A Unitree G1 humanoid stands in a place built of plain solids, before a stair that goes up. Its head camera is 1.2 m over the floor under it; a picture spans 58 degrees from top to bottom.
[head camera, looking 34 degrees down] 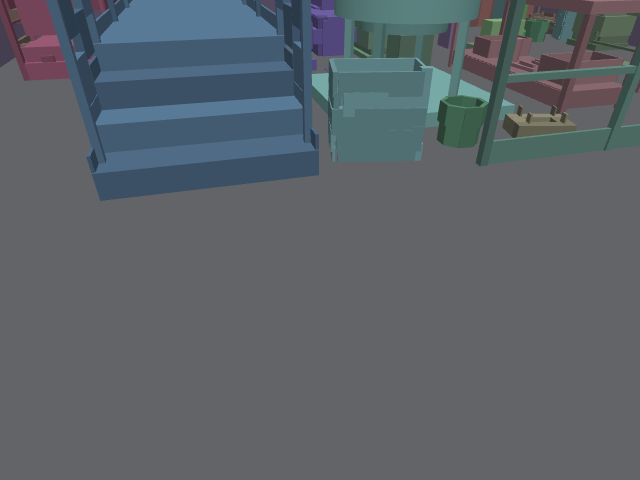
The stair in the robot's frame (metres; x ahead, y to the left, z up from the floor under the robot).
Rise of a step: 0.17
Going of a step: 0.30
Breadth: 1.30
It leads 15 degrees to the left of straight ahead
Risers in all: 4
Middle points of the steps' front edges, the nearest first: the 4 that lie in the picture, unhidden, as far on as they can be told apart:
2.35 0.63 0.17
2.63 0.71 0.34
2.92 0.79 0.51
3.21 0.87 0.68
